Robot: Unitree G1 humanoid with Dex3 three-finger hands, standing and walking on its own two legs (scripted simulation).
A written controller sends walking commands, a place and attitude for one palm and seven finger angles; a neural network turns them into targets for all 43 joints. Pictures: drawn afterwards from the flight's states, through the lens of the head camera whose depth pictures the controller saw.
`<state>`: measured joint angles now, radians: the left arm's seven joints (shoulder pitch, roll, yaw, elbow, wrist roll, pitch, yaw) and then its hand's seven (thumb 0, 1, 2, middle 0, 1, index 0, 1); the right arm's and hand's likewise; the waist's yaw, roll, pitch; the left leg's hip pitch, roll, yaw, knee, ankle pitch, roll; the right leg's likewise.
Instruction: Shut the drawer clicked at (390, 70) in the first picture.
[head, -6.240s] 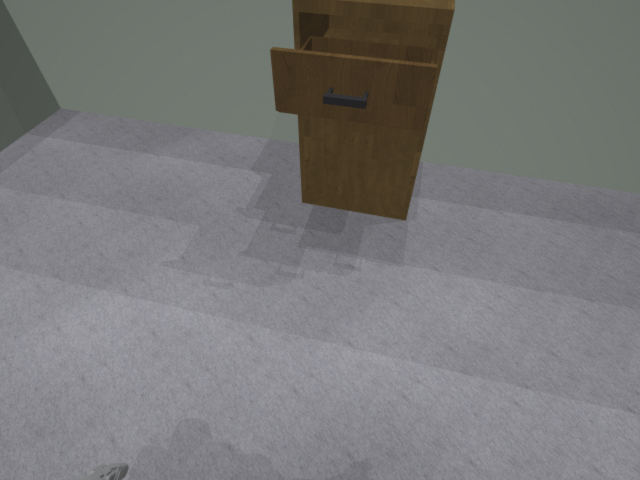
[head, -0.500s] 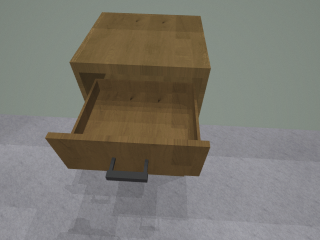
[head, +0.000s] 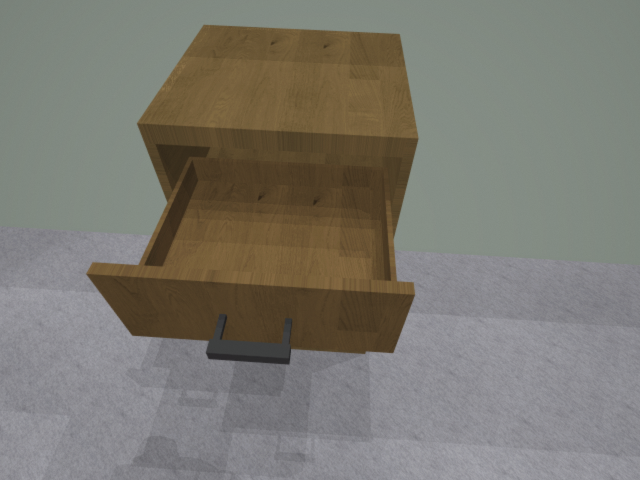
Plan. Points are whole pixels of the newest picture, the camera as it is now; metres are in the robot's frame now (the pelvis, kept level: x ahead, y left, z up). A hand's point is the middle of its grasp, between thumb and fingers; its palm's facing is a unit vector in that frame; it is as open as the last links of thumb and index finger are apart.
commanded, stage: look again from close up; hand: left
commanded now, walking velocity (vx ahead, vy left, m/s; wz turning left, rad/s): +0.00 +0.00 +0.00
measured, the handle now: (252, 337) +0.32 +0.12 -0.05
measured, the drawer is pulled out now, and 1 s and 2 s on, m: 0.29 0.29 0.29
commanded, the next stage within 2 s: shuffle to correct the standing spot in 0.20 s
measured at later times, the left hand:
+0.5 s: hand out of the picture -0.01 +0.16 -0.18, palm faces +0.01 -0.99 -0.16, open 7.4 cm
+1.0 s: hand out of the picture +0.04 +0.13 -0.20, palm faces +0.02 -0.99 -0.15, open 7.4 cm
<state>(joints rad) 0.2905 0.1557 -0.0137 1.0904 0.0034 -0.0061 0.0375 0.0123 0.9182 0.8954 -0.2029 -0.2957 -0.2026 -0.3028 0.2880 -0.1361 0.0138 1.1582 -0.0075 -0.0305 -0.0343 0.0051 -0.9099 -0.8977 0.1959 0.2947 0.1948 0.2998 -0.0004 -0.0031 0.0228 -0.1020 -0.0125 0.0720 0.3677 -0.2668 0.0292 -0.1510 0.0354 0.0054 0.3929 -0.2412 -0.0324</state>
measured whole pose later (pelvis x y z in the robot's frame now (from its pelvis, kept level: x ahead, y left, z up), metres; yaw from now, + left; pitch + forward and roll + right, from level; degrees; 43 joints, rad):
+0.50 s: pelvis +0.00 +0.00 +0.00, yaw +0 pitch +0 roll +0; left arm 0.31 0.15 0.00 1.08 0.01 0.01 0.03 0.01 0.91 0.90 -0.20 -0.30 -0.20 -0.30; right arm 0.29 -0.12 0.00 1.16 -0.01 -0.02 -0.04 0.00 -0.91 -0.90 0.20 0.29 0.20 0.30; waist 0.00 -0.03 0.02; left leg -0.13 -0.01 0.08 0.41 -0.29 0.03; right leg -0.19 0.04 0.01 0.45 -0.27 -0.03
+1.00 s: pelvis +0.04 -0.04 -0.01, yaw -2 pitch +0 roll -1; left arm 0.30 0.16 0.01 1.03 0.00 0.02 0.05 0.01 0.90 0.90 -0.20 -0.30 -0.20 -0.30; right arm 0.19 -0.13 -0.01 1.10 0.00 -0.02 -0.06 0.01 -0.91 -0.90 0.19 0.29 0.19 0.30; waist 0.01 -0.06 0.06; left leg -0.22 0.01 0.05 0.54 -0.30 0.02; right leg -0.13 0.11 0.01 0.48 -0.34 -0.08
